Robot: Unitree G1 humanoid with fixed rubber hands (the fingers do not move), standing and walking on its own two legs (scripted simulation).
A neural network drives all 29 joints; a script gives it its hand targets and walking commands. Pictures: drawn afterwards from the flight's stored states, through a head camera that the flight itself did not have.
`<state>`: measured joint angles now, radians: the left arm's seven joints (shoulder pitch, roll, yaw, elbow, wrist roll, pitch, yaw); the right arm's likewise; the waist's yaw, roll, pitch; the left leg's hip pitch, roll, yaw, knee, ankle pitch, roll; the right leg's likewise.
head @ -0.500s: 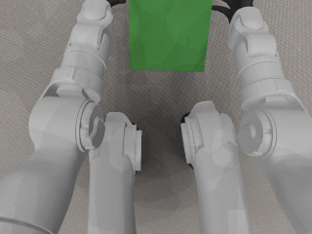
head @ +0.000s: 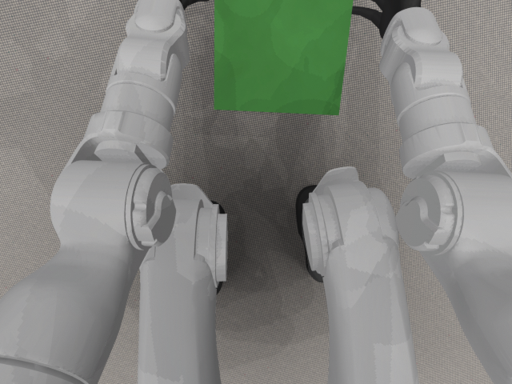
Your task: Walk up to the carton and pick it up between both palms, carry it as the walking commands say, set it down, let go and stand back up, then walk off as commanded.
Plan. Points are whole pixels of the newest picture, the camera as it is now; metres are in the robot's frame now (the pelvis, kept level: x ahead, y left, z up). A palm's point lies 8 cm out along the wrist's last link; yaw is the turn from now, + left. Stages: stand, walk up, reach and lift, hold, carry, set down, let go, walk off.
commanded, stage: set down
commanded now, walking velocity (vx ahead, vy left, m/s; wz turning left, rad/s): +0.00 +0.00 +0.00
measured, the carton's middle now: (278, 7) +0.54 -0.05 -0.28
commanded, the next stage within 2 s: none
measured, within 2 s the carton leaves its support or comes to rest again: neither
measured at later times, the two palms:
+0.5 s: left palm out of the picture +0.54 +0.08 -0.19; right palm (395, 10) +0.51 -0.19 -0.19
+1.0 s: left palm (141, 7) +0.53 +0.12 -0.20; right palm (416, 23) +0.49 -0.22 -0.19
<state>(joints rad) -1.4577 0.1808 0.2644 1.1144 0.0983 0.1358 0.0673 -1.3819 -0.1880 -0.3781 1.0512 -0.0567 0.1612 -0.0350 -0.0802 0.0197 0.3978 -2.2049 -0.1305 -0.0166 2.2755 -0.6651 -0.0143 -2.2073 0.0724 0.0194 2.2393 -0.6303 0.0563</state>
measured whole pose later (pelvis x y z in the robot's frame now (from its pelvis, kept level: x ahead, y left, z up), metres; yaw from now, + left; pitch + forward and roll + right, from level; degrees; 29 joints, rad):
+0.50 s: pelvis +0.00 +0.00 +0.00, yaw +0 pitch +34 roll -2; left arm -1.46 0.19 0.27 1.12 0.13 0.13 0.05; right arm -1.39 -0.19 -0.39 1.08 -0.06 0.14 -0.01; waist -0.08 0.01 0.39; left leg -2.21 -0.12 -0.01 2.30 -0.68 -0.01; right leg -2.22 0.07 0.01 2.26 -0.65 0.05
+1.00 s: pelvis -0.01 +0.00 +0.00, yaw +0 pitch +35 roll -1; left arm -1.47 0.34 0.05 1.18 -0.11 0.05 0.08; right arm -1.41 -0.29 -0.26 1.20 0.11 0.00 -0.08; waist -0.08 0.00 0.43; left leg -2.22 -0.09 -0.01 2.26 -0.64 -0.01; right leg -2.23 0.04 0.00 2.22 -0.59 0.02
